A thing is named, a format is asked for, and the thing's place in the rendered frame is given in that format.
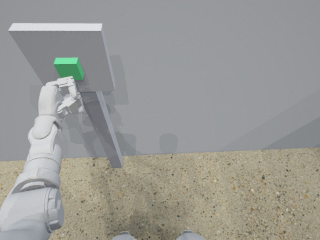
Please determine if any left robot shin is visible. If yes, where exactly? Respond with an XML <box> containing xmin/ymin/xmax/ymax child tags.
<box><xmin>120</xmin><ymin>231</ymin><xmax>130</xmax><ymax>235</ymax></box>

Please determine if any left robot upper arm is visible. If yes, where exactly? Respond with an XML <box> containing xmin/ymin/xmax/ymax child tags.
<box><xmin>0</xmin><ymin>187</ymin><xmax>65</xmax><ymax>240</ymax></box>

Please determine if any robot shin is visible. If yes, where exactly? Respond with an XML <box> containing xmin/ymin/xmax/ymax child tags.
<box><xmin>182</xmin><ymin>230</ymin><xmax>193</xmax><ymax>235</ymax></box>
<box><xmin>120</xmin><ymin>231</ymin><xmax>130</xmax><ymax>235</ymax></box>

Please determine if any robot left hand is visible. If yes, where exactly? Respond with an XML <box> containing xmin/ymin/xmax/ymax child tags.
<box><xmin>38</xmin><ymin>76</ymin><xmax>85</xmax><ymax>123</ymax></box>

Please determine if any right robot shin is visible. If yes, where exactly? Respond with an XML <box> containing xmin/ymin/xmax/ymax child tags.
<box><xmin>182</xmin><ymin>230</ymin><xmax>193</xmax><ymax>235</ymax></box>

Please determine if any button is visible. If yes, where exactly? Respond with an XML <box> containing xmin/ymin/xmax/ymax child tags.
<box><xmin>54</xmin><ymin>57</ymin><xmax>84</xmax><ymax>80</ymax></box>

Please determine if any panel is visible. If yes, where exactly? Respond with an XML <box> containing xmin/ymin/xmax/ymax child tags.
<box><xmin>8</xmin><ymin>23</ymin><xmax>123</xmax><ymax>168</ymax></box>

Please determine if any robot left forearm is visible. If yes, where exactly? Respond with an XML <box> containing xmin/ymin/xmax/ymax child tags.
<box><xmin>0</xmin><ymin>115</ymin><xmax>63</xmax><ymax>232</ymax></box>

